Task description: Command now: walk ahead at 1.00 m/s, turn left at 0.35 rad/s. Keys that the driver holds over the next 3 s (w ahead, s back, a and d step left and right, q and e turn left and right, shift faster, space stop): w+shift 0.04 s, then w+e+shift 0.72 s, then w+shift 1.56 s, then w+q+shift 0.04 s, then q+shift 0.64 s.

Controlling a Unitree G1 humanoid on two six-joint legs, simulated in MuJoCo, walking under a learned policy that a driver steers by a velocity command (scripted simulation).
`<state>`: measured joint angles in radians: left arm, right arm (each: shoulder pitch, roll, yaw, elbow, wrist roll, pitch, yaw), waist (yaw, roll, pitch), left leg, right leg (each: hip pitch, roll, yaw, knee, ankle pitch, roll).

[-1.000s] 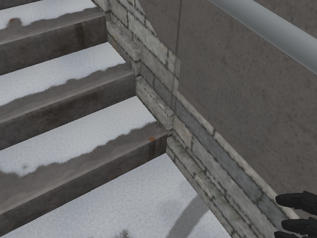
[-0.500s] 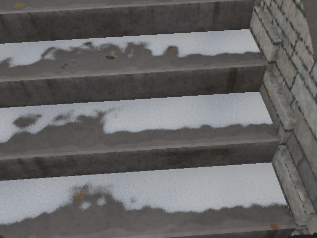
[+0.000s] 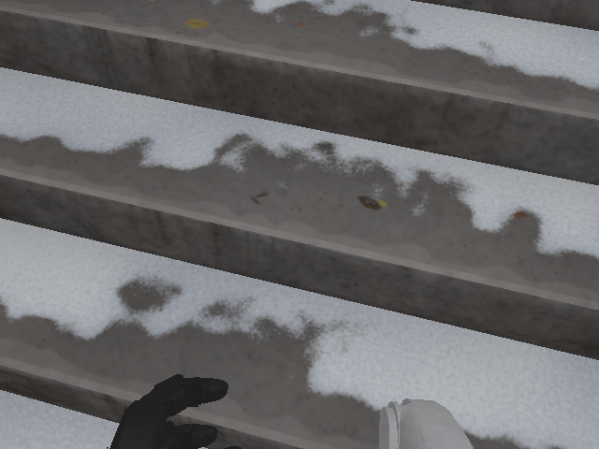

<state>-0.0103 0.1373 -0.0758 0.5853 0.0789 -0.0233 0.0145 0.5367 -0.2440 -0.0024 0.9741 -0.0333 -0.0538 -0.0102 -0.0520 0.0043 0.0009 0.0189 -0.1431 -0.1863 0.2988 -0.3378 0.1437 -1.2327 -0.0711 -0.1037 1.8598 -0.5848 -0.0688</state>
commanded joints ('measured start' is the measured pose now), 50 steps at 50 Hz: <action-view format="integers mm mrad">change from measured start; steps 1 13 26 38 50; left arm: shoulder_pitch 37 372 231 137 450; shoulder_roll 109 48 35 156 119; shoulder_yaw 14 82 162 105 126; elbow -82 366 2 -64 305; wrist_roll -23 -78 -23 -76 -37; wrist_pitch -23 -73 -113 53 -76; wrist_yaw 5 -24 -38 -17 -3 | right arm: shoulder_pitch -152 -558 -343 -248 -638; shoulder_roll -133 179 4 -242 192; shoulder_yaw -25 75 -51 -66 70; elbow -99 -515 -342 -103 -610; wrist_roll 36 -18 3 92 -23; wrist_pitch -21 -18 -40 -117 -50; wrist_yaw -18 3 -9 -45 -8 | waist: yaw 143 -59 2 283 41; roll -1 90 18 18 31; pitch -58 225 -225 -238 111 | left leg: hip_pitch -389 -1233 -81 -442 -1423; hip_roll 184 143 515 289 187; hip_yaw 46 138 -531 523 146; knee -170 1872 103 -64 2100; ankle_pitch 1507 -45 -435 1755 -190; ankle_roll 30 -5 112 -39 -28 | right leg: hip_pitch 734 684 285 922 942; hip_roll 82 22 88 254 -47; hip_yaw -98 397 224 -177 481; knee -508 -1619 137 -396 -1584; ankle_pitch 195 233 525 326 400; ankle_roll -28 -152 -68 -67 -172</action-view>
